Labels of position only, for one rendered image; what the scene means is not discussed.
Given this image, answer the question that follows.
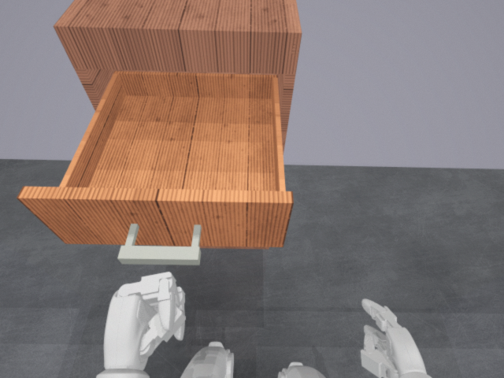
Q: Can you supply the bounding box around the left robot thigh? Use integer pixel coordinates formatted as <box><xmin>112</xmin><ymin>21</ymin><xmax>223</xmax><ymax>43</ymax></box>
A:
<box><xmin>180</xmin><ymin>346</ymin><xmax>234</xmax><ymax>378</ymax></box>

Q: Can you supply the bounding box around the robot left hand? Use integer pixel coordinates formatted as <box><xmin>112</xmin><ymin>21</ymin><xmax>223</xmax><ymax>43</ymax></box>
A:
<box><xmin>104</xmin><ymin>272</ymin><xmax>186</xmax><ymax>370</ymax></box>

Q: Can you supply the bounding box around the cabinet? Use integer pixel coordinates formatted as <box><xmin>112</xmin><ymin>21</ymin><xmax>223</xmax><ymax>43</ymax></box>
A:
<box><xmin>54</xmin><ymin>0</ymin><xmax>302</xmax><ymax>250</ymax></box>

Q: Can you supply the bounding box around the drawer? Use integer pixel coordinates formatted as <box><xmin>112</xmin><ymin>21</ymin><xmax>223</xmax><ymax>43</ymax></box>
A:
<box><xmin>17</xmin><ymin>71</ymin><xmax>294</xmax><ymax>247</ymax></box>

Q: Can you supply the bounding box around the handle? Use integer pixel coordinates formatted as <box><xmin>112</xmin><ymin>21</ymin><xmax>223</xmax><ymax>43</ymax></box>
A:
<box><xmin>117</xmin><ymin>224</ymin><xmax>202</xmax><ymax>265</ymax></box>

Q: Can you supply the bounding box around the robot right hand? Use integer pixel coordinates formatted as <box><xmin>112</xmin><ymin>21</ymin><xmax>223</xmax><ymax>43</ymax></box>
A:
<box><xmin>361</xmin><ymin>298</ymin><xmax>427</xmax><ymax>378</ymax></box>

